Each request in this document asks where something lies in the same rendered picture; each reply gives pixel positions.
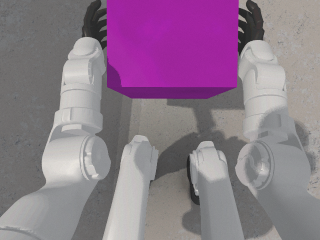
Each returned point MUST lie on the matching left robot thigh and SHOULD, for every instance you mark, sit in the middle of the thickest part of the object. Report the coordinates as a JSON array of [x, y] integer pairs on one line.
[[127, 216]]

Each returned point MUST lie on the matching robot right forearm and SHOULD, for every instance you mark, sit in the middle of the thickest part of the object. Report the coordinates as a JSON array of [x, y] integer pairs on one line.
[[265, 97]]

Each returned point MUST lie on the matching robot left forearm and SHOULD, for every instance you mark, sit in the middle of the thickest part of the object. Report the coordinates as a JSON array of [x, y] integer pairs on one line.
[[81, 92]]

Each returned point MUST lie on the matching right robot hand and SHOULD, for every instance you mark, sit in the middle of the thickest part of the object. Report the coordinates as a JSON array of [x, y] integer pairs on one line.
[[253, 29]]

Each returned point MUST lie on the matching carton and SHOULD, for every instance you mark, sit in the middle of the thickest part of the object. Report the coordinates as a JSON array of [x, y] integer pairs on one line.
[[172, 49]]

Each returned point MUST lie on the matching right robot upper arm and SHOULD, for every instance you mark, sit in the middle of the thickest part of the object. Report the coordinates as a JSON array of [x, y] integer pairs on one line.
[[278, 176]]

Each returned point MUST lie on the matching left robot hand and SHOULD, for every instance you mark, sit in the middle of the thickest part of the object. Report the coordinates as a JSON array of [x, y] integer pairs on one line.
[[92, 26]]

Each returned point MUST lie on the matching right robot shin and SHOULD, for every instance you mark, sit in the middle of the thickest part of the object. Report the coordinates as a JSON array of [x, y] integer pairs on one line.
[[221, 155]]

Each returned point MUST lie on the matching left robot upper arm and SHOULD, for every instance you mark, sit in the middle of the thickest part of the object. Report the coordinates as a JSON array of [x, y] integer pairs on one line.
[[72, 167]]

